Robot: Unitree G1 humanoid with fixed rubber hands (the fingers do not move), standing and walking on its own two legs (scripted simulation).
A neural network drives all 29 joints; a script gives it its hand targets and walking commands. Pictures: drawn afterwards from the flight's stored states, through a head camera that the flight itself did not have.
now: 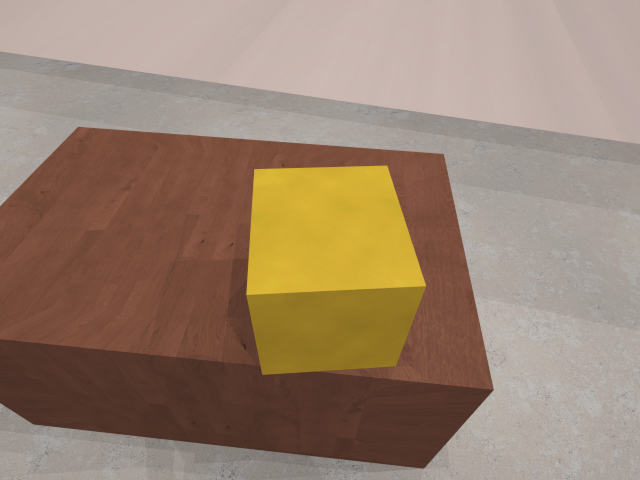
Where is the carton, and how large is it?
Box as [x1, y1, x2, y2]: [246, 166, 425, 374]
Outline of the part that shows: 387,166 254,169 246,295 262,374 393,366 396,364 424,290 425,284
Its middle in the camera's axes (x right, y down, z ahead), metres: +0.01 +0.05 +0.71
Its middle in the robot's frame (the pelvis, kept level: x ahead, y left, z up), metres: +0.50 +0.01 -0.08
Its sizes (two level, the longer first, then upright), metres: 0.277 0.246 0.251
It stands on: a pedestal, 0.57 m high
